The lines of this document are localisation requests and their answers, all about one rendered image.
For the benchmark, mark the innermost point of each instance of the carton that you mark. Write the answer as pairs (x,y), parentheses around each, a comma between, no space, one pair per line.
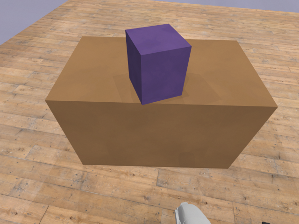
(158,58)

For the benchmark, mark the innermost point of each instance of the pedestal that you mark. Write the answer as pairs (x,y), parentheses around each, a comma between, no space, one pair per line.
(223,105)

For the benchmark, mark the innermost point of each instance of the robot right thigh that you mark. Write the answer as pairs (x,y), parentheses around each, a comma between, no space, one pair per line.
(190,214)

